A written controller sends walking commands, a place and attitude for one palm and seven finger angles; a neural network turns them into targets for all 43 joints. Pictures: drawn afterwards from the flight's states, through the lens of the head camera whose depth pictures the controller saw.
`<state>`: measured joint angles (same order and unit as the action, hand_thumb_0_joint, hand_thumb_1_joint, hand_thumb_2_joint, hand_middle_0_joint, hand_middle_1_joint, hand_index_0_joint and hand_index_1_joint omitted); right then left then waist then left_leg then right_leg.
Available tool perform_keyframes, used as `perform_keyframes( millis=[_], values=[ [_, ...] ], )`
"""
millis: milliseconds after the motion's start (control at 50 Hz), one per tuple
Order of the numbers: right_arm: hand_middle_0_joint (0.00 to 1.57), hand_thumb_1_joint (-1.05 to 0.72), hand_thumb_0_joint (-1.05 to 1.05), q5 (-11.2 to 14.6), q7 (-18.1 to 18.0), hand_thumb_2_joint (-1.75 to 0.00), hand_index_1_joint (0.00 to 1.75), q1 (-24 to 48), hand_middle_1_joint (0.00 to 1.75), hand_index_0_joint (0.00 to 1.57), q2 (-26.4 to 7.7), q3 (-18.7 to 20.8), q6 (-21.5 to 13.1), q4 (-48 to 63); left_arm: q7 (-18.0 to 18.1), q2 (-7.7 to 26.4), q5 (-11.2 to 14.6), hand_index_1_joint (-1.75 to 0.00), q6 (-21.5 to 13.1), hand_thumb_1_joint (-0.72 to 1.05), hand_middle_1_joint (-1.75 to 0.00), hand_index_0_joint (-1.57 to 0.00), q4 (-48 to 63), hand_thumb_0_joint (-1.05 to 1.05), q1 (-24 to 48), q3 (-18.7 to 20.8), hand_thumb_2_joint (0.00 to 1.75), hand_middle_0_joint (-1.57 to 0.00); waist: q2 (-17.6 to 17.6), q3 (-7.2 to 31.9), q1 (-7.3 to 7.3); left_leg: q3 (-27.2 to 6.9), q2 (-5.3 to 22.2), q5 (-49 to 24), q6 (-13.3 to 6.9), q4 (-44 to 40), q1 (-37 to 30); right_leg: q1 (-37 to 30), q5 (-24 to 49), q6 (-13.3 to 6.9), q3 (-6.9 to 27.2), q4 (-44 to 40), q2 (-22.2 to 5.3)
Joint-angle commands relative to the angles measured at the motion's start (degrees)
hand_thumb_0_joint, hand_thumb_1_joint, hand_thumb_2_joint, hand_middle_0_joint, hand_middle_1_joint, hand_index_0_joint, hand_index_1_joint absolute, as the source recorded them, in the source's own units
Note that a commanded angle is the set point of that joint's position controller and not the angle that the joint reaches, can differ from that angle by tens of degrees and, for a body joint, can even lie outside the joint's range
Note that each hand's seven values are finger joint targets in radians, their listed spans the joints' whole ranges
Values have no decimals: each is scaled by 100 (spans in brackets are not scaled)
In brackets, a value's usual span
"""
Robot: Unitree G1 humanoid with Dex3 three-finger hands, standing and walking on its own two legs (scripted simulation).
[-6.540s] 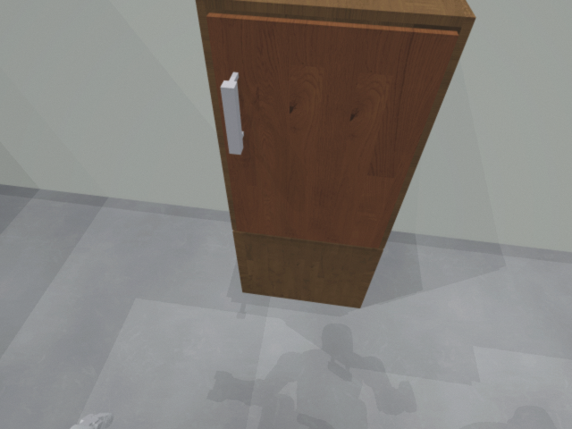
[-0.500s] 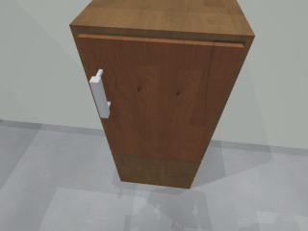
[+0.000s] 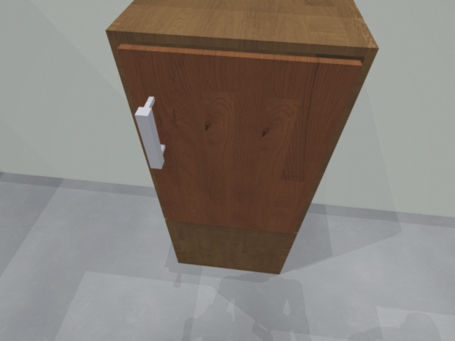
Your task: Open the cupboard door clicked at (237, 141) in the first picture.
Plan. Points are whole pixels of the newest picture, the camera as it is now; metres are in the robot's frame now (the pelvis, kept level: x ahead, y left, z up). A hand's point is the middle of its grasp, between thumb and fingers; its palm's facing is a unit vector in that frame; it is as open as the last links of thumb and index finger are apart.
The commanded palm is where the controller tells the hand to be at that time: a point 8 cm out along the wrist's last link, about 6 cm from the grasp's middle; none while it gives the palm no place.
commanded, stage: shuffle to correct the standing spot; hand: left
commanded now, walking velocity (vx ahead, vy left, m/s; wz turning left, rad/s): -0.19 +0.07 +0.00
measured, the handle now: (154, 133) +0.50 +0.19 +0.08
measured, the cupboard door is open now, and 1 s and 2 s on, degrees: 0 0 0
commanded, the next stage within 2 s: come to a stop and stand still in 0.06 s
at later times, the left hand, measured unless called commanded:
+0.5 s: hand out of the picture -0.01 +0.20 -0.18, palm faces +0.05 -0.98 -0.19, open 7.4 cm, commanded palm none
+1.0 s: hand out of the picture +0.02 +0.18 -0.17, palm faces +0.05 -0.97 -0.24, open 7.3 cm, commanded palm none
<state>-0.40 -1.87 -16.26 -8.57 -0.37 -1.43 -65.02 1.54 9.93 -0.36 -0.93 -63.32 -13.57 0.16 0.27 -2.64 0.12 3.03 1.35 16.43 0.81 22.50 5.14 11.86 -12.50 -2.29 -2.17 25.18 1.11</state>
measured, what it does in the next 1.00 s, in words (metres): stands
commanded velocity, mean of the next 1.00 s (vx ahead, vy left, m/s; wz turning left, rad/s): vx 0.01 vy -0.01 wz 0.00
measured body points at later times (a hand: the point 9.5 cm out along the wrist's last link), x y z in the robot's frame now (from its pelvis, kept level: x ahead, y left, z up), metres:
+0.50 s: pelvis -0.03 +0.02 +0.00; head -0.02 +0.02 +0.45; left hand -0.01 +0.25 -0.16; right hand -0.04 -0.20 -0.16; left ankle -0.05 +0.12 -0.74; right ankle +0.01 -0.09 -0.74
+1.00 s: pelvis +0.02 +0.00 -0.01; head +0.03 -0.02 +0.44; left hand +0.02 +0.23 -0.15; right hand +0.02 -0.21 -0.18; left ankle -0.05 +0.12 -0.74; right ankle +0.01 -0.09 -0.74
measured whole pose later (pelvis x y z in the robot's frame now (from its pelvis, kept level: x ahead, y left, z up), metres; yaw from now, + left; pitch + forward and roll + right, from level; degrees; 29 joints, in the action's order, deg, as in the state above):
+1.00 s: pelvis +0.02 +0.00 -0.01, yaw +1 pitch -1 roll +1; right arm -0.6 -2.0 -17.0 -9.1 -0.7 -1.7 -62.7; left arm 2.2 7.5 -0.3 -2.0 -65.1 -15.5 -0.1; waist -3.1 -1.7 -0.5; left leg 1.9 0.7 19.6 0.6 25.6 5.2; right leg 12.1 -16.7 -2.2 -2.0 29.5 1.0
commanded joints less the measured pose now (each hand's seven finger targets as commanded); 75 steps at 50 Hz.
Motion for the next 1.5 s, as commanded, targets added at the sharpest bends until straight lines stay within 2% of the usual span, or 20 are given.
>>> perform_keyframes(
  millis=[0,80,160,200,220,240,280,320,400,440,540,560,580,600,640,680,720,800,1080,1480],
  values=[
    [20,-90,0,-17,-72,-90,30,-373,30,20,-535,143,41,257,108,672,-18,-30,-4,90,-30,-20,346,0,-274,148,90,-20,-85,184,48,-369,520,-1615,-129,-128,486,-364,1952,-133,812,-26,-895],
    [20,-90,0,-41,-56,-90,30,-303,30,20,-611,253,177,476,124,833,-52,-30,67,90,-30,-20,505,0,-232,248,90,-20,151,342,42,-227,425,-1390,-90,385,623,-251,2111,-242,1024,130,-1109],
    [20,-90,0,-41,-15,-90,30,-365,30,20,-469,305,288,621,125,1007,-74,-30,143,90,-30,-20,676,0,-75,319,90,-20,742,226,-40,-93,109,-59,-16,931,788,293,1068,-582,1570,-422,-1593],
    [20,-90,0,-55,20,-90,30,-529,30,20,-383,279,251,546,107,886,-77,-30,164,90,-30,-20,781,0,176,286,90,-20,610,149,-152,-262,162,169,-99,423,509,814,-439,-421,1346,-530,-1301],
    [20,-90,0,-76,41,-90,30,-526,30,20,-415,271,208,532,85,774,-71,-30,185,90,-30,-20,832,0,246,260,90,-20,199,-24,-124,-507,289,217,-213,60,597,983,-1188,-230,1110,-473,-951],
    [20,-90,0,-94,44,-90,30,-445,30,20,-448,257,152,538,71,666,-72,-30,194,90,-30,-20,854,0,262,226,90,-20,-221,-152,-73,-788,508,442,-319,-398,908,852,-1283,-54,851,-324,-651],
    [20,-90,0,-108,46,-90,30,-175,30,20,-758,268,58,602,30,656,-93,-30,159,90,-30,-20,801,0,134,219,90,-20,-499,-219,77,-1263,791,1484,-473,-1112,1690,120,-785,73,433,136,-394],
    [20,-90,0,-115,42,-90,30,-50,30,20,-823,261,25,618,-8,497,-124,-30,125,90,-30,-20,657,0,-118,175,90,-20,-475,-169,158,-1292,791,1845,-506,-1252,1819,-167,-648,69,328,310,-327],
    [20,-90,0,-119,30,-90,30,-260,30,20,-708,226,64,488,-52,302,-138,-30,108,90,-30,-20,527,0,-334,120,90,-20,-403,-438,93,-1254,775,2086,-546,-1173,1607,129,-911,55,261,289,-237],
    [20,-90,0,-105,20,-90,30,-331,30,20,-647,222,70,461,-64,287,-132,-30,82,90,-30,-20,485,0,-393,117,90,-20,-224,-517,77,-1236,764,1869,-560,-1054,1524,159,-839,32,336,194,-245],
    [20,-90,0,-55,-6,-90,30,-472,30,20,-378,143,6,345,-14,339,-71,-30,-35,90,-30,-20,285,0,-735,96,90,-20,86,-473,62,-620,369,496,-363,-304,1169,89,-429,-108,943,-362,-627],
    [20,-90,0,-35,42,-90,30,194,30,20,-733,131,-46,579,245,543,-104,-30,-147,90,-30,-20,-39,0,-1221,80,90,-20,-199,-317,289,-178,411,-545,-131,664,1085,124,1959,10,802,-24,-839],
    [20,-90,0,-26,59,-90,30,-236,30,20,-291,86,-23,750,207,756,-49,-30,-192,90,-30,-20,162,0,-987,98,90,-20,-184,402,-50,-286,123,404,-115,727,919,-85,985,-167,1247,-161,-1082],
    [20,-90,0,-25,56,-90,30,-484,30,20,-269,58,-41,683,170,678,-47,-30,-212,90,-30,-20,224,0,-785,87,90,-20,-153,536,-156,-354,174,294,-146,566,705,115,234,-297,1249,-133,-1023],
    [20,-90,0,-55,55,-90,30,-707,30,20,-228,30,-103,609,116,462,-43,-30,-217,90,-30,-20,189,0,-670,45,90,-20,-735,359,-161,-506,402,-797,-239,414,611,233,591,-249,833,153,-715],
    [20,-90,0,-28,5,-90,30,-684,30,20,-298,17,-114,610,97,333,-23,-30,-223,90,-30,-20,59,0,-755,12,90,-20,-271,284,-120,-559,478,-1354,-266,387,686,-38,1249,-195,714,232,-643],
    [20,-90,0,-16,-26,-90,30,-695,30,20,-346,26,-104,595,99,253,-10,-30,-215,90,-30,-20,-10,0,-776,-6,90,-20,114,167,-143,-525,450,-1268,-248,318,620,-69,1576,-186,737,183,-672],
    [20,-90,0,-18,-40,-90,30,-645,30,20,-339,16,-92,463,103,271,-4,-30,-200,90,-30,-20,-60,0,-738,4,90,-20,252,-24,-106,-467,394,-1132,-218,117,575,-149,1849,-153,744,115,-719],
    [20,-90,0,-43,-45,-90,30,-476,30,20,-460,28,-66,263,95,541,2,-30,-143,90,-30,-20,117,0,-381,97,90,-20,57,109,-19,-421,416,-1273,-178,-148,424,-549,2053,-154,667,18,-763],
    [20,-90,0,-44,-38,-90,30,-437,30,20,-484,41,-25,177,53,602,-7,-30,-99,90,-30,-20,169,0,-238,111,90,-20,-6,-57,-13,-397,427,-735,-167,-306,449,-331,1038,-155,773,-339,-727]
  ],
)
